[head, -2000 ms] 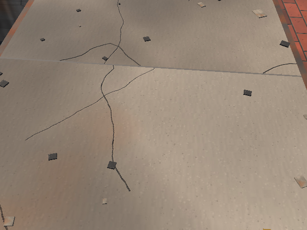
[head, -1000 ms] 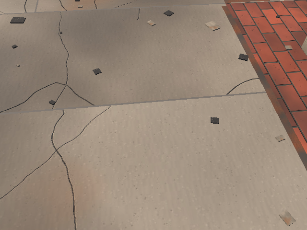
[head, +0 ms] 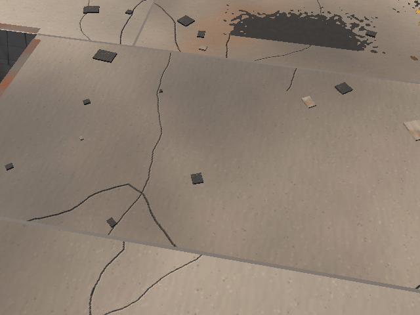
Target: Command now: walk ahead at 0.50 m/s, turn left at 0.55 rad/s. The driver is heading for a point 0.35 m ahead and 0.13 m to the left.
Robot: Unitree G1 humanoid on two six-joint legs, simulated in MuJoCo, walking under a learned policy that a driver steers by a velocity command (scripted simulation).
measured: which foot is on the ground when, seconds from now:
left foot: down 0.00-0.38, up 0.40-0.68, down 0.70-1.00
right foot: up 0.00-0.34, down 0.36-1.00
